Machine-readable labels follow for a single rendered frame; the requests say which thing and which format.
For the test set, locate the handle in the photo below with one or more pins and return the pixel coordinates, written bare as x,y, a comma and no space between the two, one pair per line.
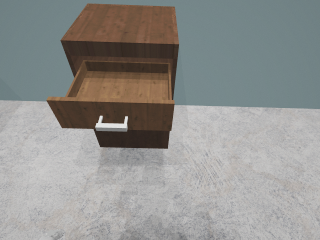
112,127

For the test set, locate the cabinet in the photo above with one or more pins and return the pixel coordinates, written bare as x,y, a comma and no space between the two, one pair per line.
125,33

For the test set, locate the robot left hand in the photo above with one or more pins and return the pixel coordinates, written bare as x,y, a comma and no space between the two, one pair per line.
53,234

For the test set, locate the drawer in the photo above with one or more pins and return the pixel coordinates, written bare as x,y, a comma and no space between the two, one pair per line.
141,91

